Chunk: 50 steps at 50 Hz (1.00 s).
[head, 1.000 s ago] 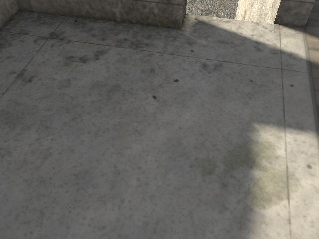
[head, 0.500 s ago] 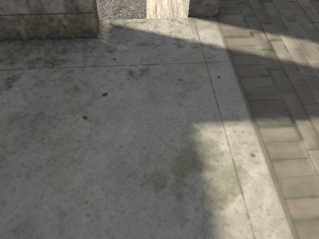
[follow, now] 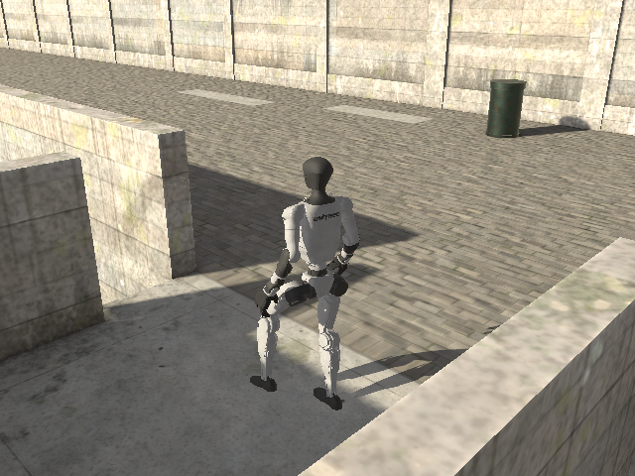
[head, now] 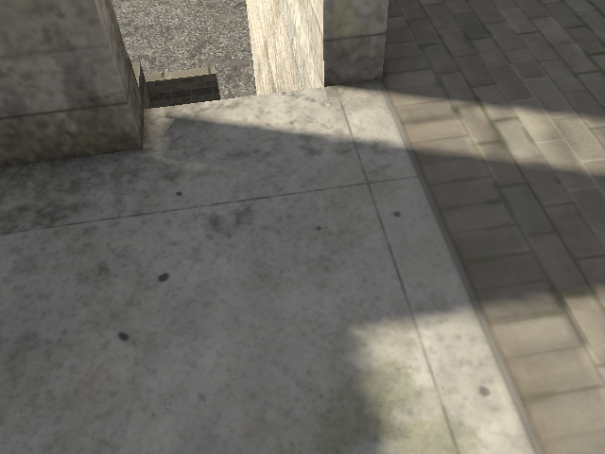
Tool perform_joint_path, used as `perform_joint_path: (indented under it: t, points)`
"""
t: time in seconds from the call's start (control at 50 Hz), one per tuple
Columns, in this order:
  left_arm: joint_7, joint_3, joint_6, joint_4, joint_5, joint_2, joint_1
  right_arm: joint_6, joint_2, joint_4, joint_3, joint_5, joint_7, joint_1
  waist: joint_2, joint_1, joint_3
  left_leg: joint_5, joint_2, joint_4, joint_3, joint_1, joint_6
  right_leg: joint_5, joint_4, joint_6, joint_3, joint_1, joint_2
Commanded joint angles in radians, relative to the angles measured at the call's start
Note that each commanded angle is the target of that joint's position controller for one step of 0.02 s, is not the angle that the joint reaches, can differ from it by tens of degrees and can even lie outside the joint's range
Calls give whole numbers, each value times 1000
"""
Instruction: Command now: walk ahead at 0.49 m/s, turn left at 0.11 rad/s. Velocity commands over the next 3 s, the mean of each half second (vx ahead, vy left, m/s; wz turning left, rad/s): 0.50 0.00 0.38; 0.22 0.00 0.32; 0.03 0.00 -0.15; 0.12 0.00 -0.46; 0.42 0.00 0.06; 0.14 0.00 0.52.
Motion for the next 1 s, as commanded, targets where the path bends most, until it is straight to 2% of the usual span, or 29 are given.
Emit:
perform_joint_path:
  t: [0.02, 0.08, 0.14, 0.18, 0.2, 0.22, 0.24, 0.26, 0.28, 0.3, 0.32, 0.34, 0.36, 0.42, 0.52, 0.6, 0.66, 0.68, 0.7, 0.72, 0.74, 0.76, 0.78, 0.8, 0.84, 0.88, 0.92, 0.96, 1.0]
  points:
    - [10, 34, -13, -20, 0, 165, 42, -16, -41, -83, 0, 13, 19, -102, -102, 45, 53, 85, -23, -117, 23, -12, 22, 230, -95, -96, 106, 22, -301]
    - [12, 31, -3, 13, 4, 162, 74, -21, -36, -121, 6, 20, 45, -159, -89, 65, 77, 9, -48, -164, 19, -87, 50, 298, -59, -97, 81, 154, -346]
    - [17, 29, 12, 26, 5, 170, 74, -26, -31, -159, 12, 23, 74, -179, -97, 51, 70, -104, -82, -190, 44, -84, 85, 467, 12, -79, 44, 232, -374]
    - [22, 31, 20, 11, 8, 199, 32, -22, -54, -163, 2, 19, 82, -115, -129, 0, 2, -189, -145, -193, 115, 81, 118, 813, 125, -51, -5, 214, -356]
    - [26, 33, 28, 4, 11, 213, 22, -18, -84, -148, -14, 17, 81, -23, -143, -51, -64, -217, -187, -188, 147, 216, 138, 994, 247, -39, -26, 199, -341]
    - [30, 31, 35, -7, 11, 218, 1, -14, -127, -112, -38, 17, 75, 135, -126, -139, -143, -159, -214, -245, 144, 436, 171, 1028, 453, -13, -58, 118, -307]
    - [35, 19, 23, -38, 26, 199, 5, -6, -211, -88, -63, 9, 57, 299, -11, -197, -257, -86, -41, -260, -105, 748, 246, 712, 776, 25, -92, -119, -256]
    - [8, -26, -10, -54, 40, 47, 146, -7, -273, -94, -70, 1, 57, 302, 254, -87, -372, -173, 201, -335, -659, 1110, 447, -292, 1125, 89, -26, -561, -34]
    - [-10, -5, -48, -52, 9, 168, 74, 0, -169, -86, -54, 4, 47, 344, 143, -156, -396, -294, 187, -430, -743, 1144, 421, -321, 1206, 69, 122, -677, -79]
    - [-18, 3, -66, -98, -22, 198, -35, 5, -144, -101, -46, 5, 38, 275, 82, -151, -225, -266, 155, -450, -587, 1016, 364, -234, 1171, 58, 111, -745, -131]
    - [-13, -3, -72, -114, -11, 183, -85, 9, -134, -123, -43, 6, 37, 199, -54, -114, -141, -163, 114, -469, -476, 854, 337, -171, 1092, 60, 91, -714, -171]
    - [-6, 5, -66, -117, 6, 180, -98, 13, -122, -145, -38, 3, 40, 148, -111, -78, -83, -49, 77, -490, -403, 725, 323, -143, 1014, 74, 76, -665, -194]
    - [-3, 9, -53, -123, 14, 177, -75, 14, -111, -160, -32, -4, 39, 122, -100, -41, -71, 3, 48, -519, -358, 643, 321, -125, 970, 87, 78, -604, -213]
    - [11, 7, -20, -141, 26, 138, -50, 10, -123, -162, -38, 10, 32, 113, -38, -8, -43, 104, 0, -553, -265, 508, 324, -82, 825, 144, 42, -554, -220]
    - [16, -8, -15, -201, 22, 93, -244, 29, -156, -135, -51, 23, 5, 181, 18, -77, -21, -1, -83, -526, -187, 426, 247, 221, 438, 172, 12, -470, -157]
    - [12, 9, -25, -234, 15, 128, -319, 57, -160, -112, -56, 25, -7, 231, 57, -101, -41, 80, -77, -403, -267, 509, 188, 256, 279, 154, 28, -410, -87]
    - [5, 27, -37, -215, 19, 156, -258, 74, -136, -123, -50, 17, -24, 193, 85, -63, -76, 118, -56, -274, -328, 609, 150, 243, 197, 108, 40, -349, -94]
    - [7, 32, -44, -203, 30, 161, -204, 76, -118, -134, -43, 16, -25, 166, 76, -28, -104, 147, -94, -189, -306, 608, 120, 343, 128, 79, 25, -254, -115]
    - [13, 41, -49, -198, 51, 206, -114, 71, -72, -160, -26, 2, -23, 155, 10, 3, -220, 16, -146, 0, -259, 519, 79, 615, 182, 16, 122, -25, -254]
    - [18, 47, -34, -192, 68, 243, -50, 63, -16, -144, -8, 1, -19, 319, -234, -42, -334, -615, -283, 308, -168, 243, 8, 1000, 259, -176, 397, 297, -511]
    - [11, 51, -16, -170, 27, 217, -1, 58, -84, -130, -11, 10, -9, 412, -327, -46, -430, -826, -255, 483, -158, 123, -16, 830, 239, -258, 605, 363, -619]
    - [11, 41, -4, -195, 11, 169, -45, 72, -151, -114, -31, 20, -10, 342, -203, -19, -332, -750, -213, 567, -168, 79, -41, 624, 204, -218, 541, 262, -555]
    - [11, 26, 8, -208, 12, 133, -101, 89, -165, -130, -36, 16, -16, 244, -130, -13, -241, -684, -188, 563, -131, 65, -53, 503, 180, -166, 431, 155, -489]
    - [7, 11, 15, -209, 16, 110, -148, 106, -153, -141, -36, 7, -21, 191, -103, -25, -164, -650, -164, 509, -113, 82, -59, 447, 146, -143, 355, 29, -436]
    - [2, 5, 26, -194, 29, 107, -216, 128, -83, -140, -20, 2, -23, 204, -153, -82, -92, -593, -130, 313, -55, 244, -62, 394, 81, -103, 218, -188, -336]
    - [-1, 13, 32, -178, 31, 125, -228, 127, -35, -129, -5, -4, -24, 223, -204, -87, -100, -569, -139, 137, 7, 363, -69, 482, 69, -111, 133, -247, -296]
    - [3, 19, 38, -160, 24, 141, -204, 123, -36, -129, -2, -6, -24, 201, -209, -67, -145, -492, -132, 20, 11, 419, -62, 483, 82, -129, 141, -207, -322]
    - [5, 20, 47, -152, 13, 148, -195, 128, -52, -129, -8, -3, -22, 186, -201, -61, -158, -413, -130, -84, 13, 471, -47, 311, 83, -129, 161, -200, -338]
    - [6, 12, 58, -148, 5, 136, -211, 131, -44, -126, -9, -10, -16, 173, -189, -78, -116, -296, -146, -245, 38, 561, -13, 40, 82, -89, 156, -268, -311]
Next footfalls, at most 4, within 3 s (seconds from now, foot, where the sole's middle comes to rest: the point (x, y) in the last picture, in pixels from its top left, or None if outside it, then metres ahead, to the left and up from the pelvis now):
0.24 left None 0.31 0.15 -0.78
0.70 right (325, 409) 0.61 0.04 -0.78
1.04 left None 0.46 0.24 -0.78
1.84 left None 0.50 0.24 -0.78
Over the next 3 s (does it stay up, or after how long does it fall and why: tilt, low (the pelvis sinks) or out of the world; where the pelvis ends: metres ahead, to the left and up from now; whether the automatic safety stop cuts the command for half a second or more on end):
stays up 0.82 0.10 -0.01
